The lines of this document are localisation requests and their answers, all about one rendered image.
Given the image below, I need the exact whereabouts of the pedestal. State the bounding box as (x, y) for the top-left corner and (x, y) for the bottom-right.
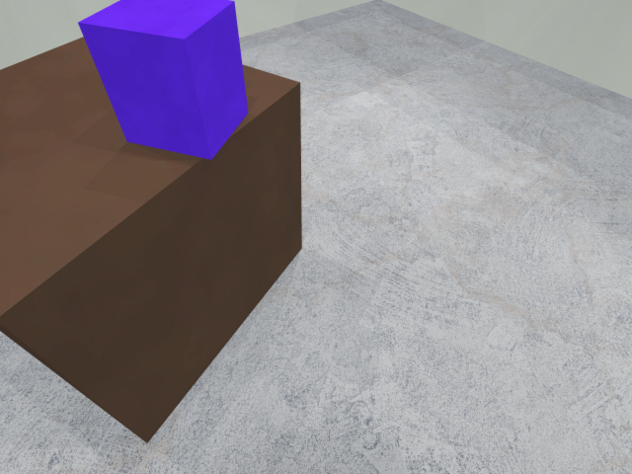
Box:
(0, 37), (302, 443)

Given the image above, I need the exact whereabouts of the carton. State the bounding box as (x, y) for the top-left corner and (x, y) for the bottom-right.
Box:
(78, 0), (248, 160)

